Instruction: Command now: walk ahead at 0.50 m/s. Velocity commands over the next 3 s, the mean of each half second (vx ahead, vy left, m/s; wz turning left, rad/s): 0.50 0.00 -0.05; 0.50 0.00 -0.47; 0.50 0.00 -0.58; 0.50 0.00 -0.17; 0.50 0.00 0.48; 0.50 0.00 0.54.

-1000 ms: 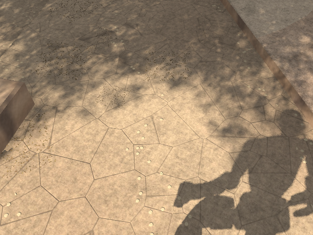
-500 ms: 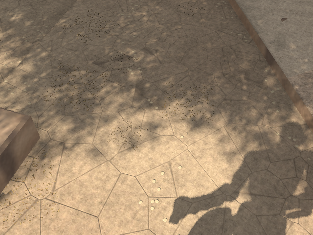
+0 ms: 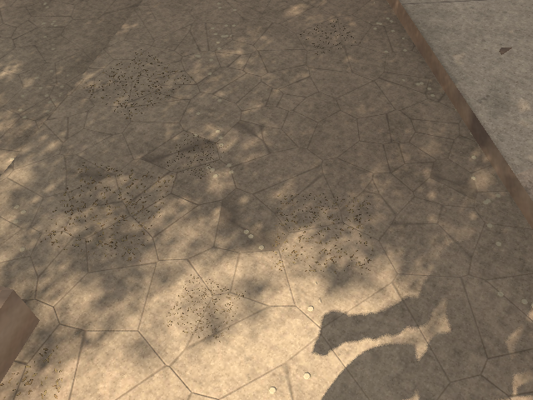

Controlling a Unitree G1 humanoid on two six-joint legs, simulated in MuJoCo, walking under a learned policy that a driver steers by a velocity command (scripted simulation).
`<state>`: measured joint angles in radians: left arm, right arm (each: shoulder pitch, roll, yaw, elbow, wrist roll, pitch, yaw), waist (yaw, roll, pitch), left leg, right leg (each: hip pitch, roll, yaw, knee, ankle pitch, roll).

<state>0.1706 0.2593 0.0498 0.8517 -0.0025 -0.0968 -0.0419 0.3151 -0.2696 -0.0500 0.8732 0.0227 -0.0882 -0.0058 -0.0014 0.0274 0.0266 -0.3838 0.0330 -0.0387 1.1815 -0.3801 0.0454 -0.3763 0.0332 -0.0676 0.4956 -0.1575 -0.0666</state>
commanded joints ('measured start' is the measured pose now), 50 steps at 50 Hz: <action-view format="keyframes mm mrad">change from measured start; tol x32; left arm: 1 33 87 18 -33 14 -17 1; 23 322 -14 -21 39 -9 17 42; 45 -186 39 23 -162 -20 59 -17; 50 275 260 129 -77 -26 76 15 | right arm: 1 10 -91 -30 -73 -6 -5 -7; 17 -385 -44 -7 -198 -2 -13 42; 23 138 -274 -87 -70 -31 -17 26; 50 -59 -167 -60 -31 -16 30 -25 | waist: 1 -6 -101 -86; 18 71 -98 49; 23 -78 286 -423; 42 -71 1 77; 50 188 -74 -211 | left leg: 1 -215 112 -53 -7 108 6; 18 -273 40 31 -669 353 5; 21 185 -14 66 -708 338 63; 23 812 399 -588 -787 147 259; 35 259 226 73 -1066 410 135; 46 502 275 262 -906 807 82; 48 493 261 286 -683 1108 58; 50 145 168 307 -148 701 -27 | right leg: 1 241 -269 349 -305 89 -169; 21 359 -218 128 50 567 -64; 23 -242 24 95 690 -393 27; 25 -378 -69 203 810 -324 8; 45 -337 -122 14 165 75 -7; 50 461 -91 160 38 3 -170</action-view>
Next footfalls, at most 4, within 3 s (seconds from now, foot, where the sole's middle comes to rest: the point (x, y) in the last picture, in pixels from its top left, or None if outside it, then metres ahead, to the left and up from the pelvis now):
0.42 left None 0.42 0.15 -0.77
1.00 right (338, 325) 0.66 -0.14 -0.77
1.48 left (317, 216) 1.02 -0.10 -0.77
1.96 right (433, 213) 1.02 -0.46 -0.77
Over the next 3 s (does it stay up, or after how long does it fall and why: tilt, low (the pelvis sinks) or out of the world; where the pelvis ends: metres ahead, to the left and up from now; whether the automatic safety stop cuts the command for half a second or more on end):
stays up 1.48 -0.48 0.00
